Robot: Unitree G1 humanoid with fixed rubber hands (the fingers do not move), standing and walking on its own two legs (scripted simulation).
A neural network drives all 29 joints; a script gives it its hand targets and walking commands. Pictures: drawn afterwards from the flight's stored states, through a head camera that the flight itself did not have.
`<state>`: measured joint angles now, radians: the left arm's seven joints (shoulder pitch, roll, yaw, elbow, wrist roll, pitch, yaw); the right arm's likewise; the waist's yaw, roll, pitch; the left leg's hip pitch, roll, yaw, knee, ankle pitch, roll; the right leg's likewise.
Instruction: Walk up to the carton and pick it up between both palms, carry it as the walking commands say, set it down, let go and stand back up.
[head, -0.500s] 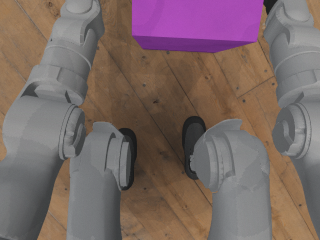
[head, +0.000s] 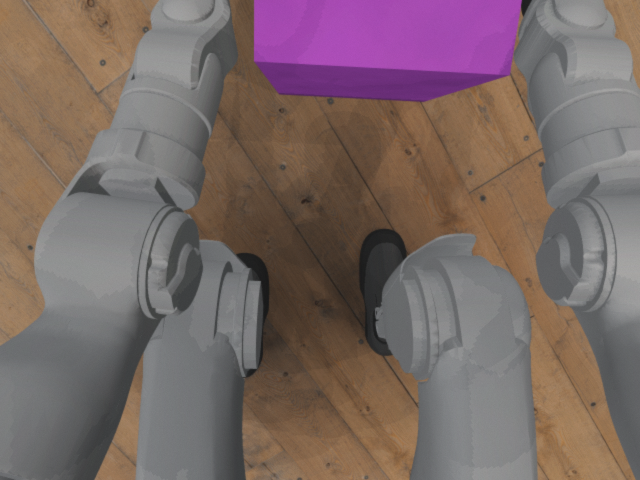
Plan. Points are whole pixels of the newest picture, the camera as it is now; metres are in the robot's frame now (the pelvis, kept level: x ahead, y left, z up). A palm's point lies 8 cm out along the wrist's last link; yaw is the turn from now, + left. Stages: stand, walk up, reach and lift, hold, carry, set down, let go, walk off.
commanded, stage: reach and lift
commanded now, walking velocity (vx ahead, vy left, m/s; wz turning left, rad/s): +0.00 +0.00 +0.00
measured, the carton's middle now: out of the picture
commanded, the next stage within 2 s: none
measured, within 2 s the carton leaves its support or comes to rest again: leaves its support in 0.54 s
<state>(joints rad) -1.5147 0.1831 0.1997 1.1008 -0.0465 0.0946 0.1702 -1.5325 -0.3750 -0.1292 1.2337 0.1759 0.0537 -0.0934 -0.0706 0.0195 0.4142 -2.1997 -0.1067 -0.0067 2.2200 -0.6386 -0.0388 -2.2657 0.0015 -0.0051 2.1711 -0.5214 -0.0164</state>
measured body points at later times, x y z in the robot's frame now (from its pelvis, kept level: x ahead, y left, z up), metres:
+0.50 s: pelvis +0.01 +0.00 -0.01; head +0.37 -0.03 +0.25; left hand +0.57 +0.08 -0.18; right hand +0.54 -0.21 -0.18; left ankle +0.10 +0.12 -0.34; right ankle +0.13 -0.11 -0.34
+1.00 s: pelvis +0.01 +0.00 +0.02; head +0.35 -0.04 +0.31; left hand +0.57 +0.07 -0.11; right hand +0.55 -0.22 -0.11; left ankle +0.10 +0.12 -0.34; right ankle +0.12 -0.12 -0.34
